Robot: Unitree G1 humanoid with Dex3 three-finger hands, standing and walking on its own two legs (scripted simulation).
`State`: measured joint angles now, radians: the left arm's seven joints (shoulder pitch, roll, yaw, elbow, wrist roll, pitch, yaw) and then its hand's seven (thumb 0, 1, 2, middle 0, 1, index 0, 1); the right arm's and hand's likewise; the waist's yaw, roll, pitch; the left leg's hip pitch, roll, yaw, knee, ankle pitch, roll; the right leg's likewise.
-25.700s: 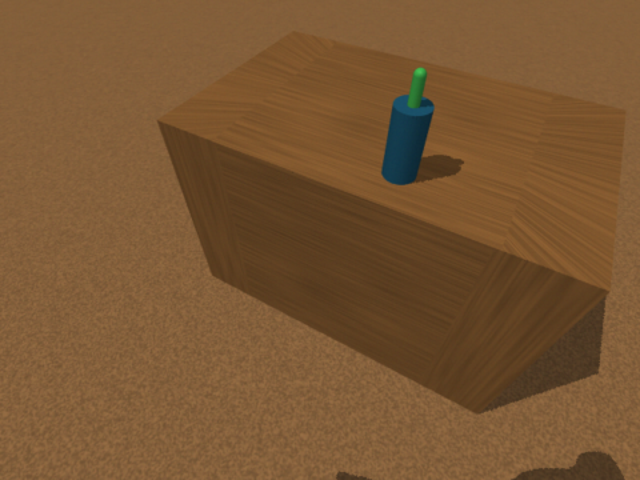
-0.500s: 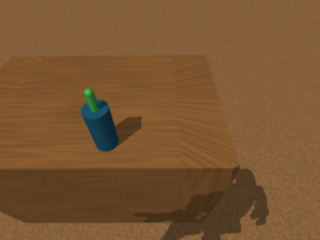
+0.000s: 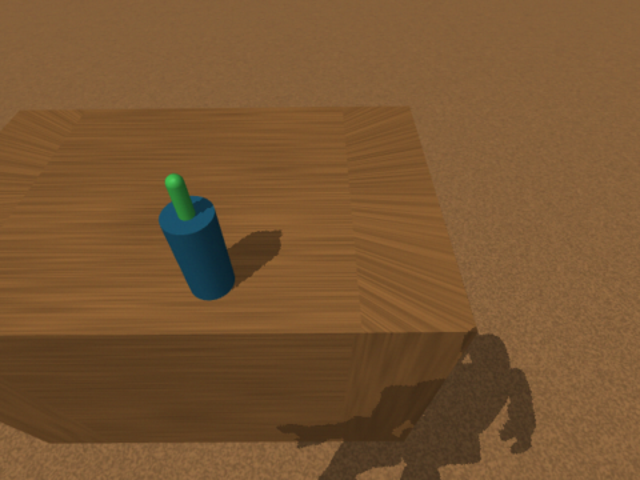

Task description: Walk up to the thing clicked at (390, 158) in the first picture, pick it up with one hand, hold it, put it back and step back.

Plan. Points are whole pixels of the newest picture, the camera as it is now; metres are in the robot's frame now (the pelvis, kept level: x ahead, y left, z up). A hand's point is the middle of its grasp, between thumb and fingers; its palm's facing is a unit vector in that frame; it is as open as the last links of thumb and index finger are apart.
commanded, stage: stand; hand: left
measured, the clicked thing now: (195, 236) +0.44 +0.19 +0.04
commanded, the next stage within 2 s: none
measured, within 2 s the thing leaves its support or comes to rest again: neither
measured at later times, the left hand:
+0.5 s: hand out of the picture +0.09 +0.25 -0.16, palm faces -0.04 -0.94 -0.34, open 7.4 cm
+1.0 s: hand out of the picture +0.09 +0.25 -0.16, palm faces -0.05 -0.94 -0.34, open 7.4 cm
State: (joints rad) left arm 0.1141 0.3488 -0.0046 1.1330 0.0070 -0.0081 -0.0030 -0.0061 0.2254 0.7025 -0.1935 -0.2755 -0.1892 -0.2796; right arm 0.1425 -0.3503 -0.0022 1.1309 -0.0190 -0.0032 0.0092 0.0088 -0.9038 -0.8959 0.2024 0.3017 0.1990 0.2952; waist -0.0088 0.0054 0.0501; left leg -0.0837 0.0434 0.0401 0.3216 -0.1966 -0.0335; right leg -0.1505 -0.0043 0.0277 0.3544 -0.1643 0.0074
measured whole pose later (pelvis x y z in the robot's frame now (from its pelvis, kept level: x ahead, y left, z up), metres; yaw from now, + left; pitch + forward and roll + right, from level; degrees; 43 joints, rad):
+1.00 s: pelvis +0.01 +0.00 +0.00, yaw -1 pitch -2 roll +0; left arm 0.11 0.35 -0.01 1.12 0.01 -0.01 0.00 0.00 0.90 0.90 -0.20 -0.30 -0.20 -0.30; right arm 0.13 -0.35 -0.01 1.12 -0.02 0.00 0.01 0.01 -0.90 -0.90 0.20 0.30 0.20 0.30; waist -0.01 0.00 0.05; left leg -0.07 0.04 0.06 0.32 -0.21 -0.03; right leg -0.14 0.00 0.04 0.35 -0.17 0.01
